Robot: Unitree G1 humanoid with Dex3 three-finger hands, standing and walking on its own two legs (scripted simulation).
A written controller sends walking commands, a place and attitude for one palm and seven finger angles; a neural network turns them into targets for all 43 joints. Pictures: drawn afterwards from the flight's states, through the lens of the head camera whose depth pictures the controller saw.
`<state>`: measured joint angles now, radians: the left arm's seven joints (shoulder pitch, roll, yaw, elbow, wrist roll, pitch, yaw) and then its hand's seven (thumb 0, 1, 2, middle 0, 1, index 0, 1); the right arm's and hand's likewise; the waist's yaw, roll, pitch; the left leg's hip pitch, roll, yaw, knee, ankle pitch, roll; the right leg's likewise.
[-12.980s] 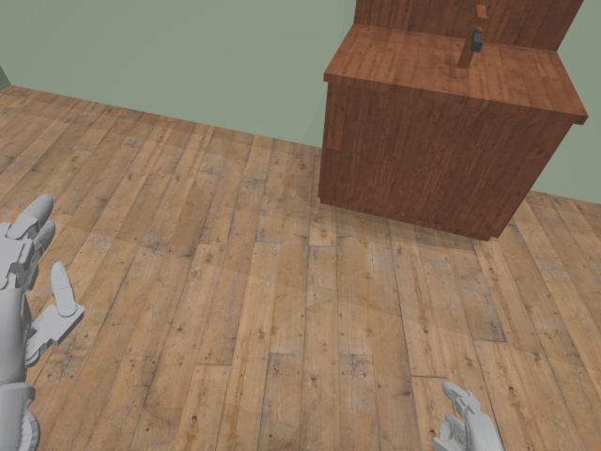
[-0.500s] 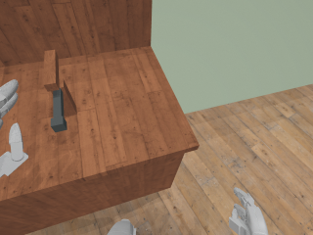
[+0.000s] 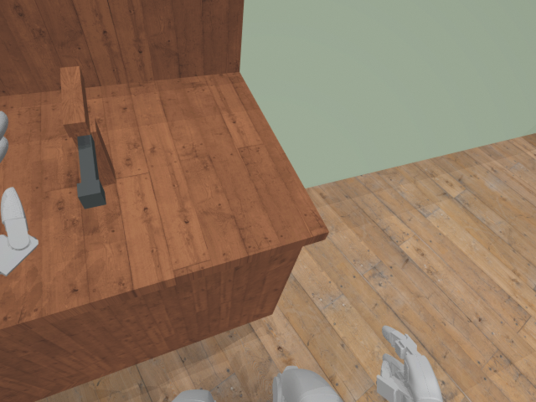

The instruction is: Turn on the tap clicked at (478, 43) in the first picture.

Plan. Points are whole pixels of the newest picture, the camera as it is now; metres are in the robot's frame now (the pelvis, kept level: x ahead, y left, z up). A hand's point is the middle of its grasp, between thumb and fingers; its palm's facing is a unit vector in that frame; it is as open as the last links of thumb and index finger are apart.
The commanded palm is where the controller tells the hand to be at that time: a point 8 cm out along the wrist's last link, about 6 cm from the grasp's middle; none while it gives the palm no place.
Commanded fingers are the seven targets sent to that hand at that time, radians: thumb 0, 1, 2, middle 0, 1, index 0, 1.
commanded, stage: shuffle to correct the standing spot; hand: left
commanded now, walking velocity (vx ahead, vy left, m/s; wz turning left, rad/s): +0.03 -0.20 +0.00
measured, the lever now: (91, 194) +0.36 +0.27 +0.08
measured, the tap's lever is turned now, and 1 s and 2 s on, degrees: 0 0 0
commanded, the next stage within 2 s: none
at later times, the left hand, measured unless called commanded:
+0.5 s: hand (95, 320) +0.17 +0.18 +0.16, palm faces +0.39 -0.85 -0.36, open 7.4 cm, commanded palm +0.12 +0.21 +0.20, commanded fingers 0.00 0.90 0.90 -0.20 -0.30 -0.20 -0.30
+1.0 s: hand out of the picture +0.08 +0.12 +0.17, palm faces +0.49 -0.80 -0.35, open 7.4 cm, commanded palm +0.05 +0.13 +0.20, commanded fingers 0.00 0.90 0.90 -0.20 -0.30 -0.20 -0.30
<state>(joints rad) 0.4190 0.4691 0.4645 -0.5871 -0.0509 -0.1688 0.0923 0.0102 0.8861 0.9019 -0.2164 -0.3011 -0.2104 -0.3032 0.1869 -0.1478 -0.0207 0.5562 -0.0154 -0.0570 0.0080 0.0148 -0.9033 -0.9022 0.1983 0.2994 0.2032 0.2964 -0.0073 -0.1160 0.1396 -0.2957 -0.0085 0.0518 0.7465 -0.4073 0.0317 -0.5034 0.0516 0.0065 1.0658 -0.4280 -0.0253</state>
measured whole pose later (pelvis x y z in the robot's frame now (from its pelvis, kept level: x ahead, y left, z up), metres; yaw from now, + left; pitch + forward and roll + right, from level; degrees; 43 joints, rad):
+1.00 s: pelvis -0.11 -0.15 +0.00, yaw +0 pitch -1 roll +7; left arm 0.44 0.39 0.40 -0.57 -0.02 -0.17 0.15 0.01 0.89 0.90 -0.22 -0.30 -0.21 -0.30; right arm 0.22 -0.15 -0.01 0.61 -0.02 -0.10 -0.02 0.02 -0.90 -0.90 0.20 0.30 0.20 0.30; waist 0.09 -0.23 0.05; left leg -0.06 -0.09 0.11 0.54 -0.46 0.00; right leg -0.55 0.04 0.00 0.88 -0.39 -0.09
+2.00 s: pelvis -0.20 -0.27 +0.01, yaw +3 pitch -1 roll +4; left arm 0.46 0.40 0.41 -0.50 -0.04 -0.25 0.15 0.01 0.89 0.90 -0.22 -0.30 -0.21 -0.30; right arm 0.17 -0.21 -0.06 0.58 0.02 -0.17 -0.03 0.01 -0.91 -0.90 0.19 0.30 0.20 0.30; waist 0.00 -0.06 0.06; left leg -0.19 0.01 0.12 0.54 -0.33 0.00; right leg -0.47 -0.01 0.01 1.05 -0.44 -0.02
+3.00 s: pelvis -0.03 -0.22 +0.02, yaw +1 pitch -1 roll +3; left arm 0.49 0.43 0.41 -0.53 -0.05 -0.24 0.13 0.01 0.88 0.90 -0.22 -0.30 -0.21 -0.30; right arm 0.22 -0.22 -0.02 0.61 0.01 -0.10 0.00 0.02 -0.90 -0.90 0.20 0.30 0.20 0.30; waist 0.02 -0.03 0.11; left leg -0.38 0.05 0.07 0.62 -0.17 0.02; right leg -0.25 -0.09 -0.07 0.60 -0.33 -0.01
